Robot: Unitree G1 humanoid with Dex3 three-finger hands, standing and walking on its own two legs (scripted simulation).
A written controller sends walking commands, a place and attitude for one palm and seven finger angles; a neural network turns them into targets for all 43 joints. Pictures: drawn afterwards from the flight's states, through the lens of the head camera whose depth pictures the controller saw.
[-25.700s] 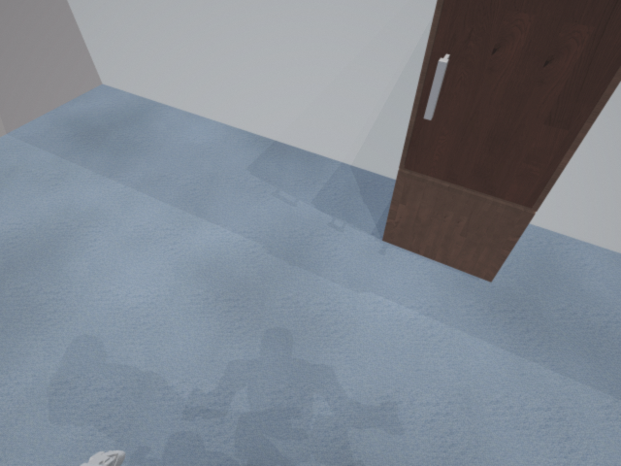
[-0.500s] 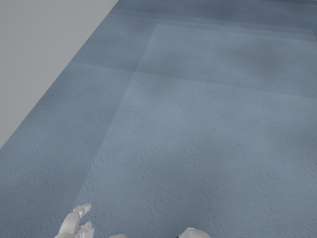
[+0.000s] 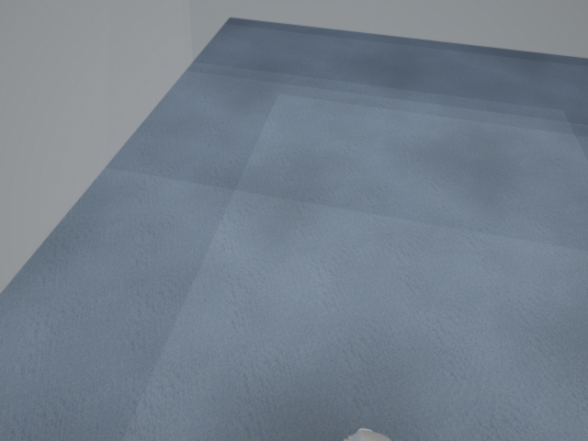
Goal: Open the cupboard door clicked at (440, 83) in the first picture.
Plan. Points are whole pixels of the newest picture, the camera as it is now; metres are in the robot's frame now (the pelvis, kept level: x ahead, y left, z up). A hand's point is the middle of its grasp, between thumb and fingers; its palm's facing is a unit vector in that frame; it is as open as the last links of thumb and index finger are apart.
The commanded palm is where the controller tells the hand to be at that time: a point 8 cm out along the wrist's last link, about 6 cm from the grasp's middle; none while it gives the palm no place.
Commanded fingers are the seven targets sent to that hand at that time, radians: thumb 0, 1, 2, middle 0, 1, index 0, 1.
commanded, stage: walk to a spot facing it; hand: left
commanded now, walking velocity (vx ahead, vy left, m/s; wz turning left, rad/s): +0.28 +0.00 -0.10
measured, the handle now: out of the picture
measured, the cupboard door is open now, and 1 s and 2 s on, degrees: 43 43 43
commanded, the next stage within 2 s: turn to face it in 0.02 s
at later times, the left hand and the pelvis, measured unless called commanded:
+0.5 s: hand (204, 398) +0.21 +0.17 -0.20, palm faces +0.19 -0.96 -0.19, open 7.3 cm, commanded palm none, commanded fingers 0.00 0.90 0.90 -0.20 -0.30 -0.20 -0.30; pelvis +0.19 -0.03 -0.02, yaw +10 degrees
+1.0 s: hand (220, 399) +0.21 +0.14 -0.18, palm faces +0.48 -0.85 -0.24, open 7.4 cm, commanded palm none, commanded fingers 0.00 0.90 0.90 -0.20 -0.30 -0.20 -0.30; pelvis +0.25 -0.07 -0.01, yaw +30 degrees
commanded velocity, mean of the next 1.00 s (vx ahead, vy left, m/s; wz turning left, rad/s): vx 0.02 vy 0.00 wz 0.54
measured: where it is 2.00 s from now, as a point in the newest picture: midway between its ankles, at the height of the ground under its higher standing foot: (327, 414)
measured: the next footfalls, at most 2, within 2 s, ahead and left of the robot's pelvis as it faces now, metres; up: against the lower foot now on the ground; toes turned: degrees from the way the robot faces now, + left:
right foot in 0.12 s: +0.18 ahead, -0.16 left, +0.00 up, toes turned -7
left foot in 0.40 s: +0.25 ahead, +0.08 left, +0.00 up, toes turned +16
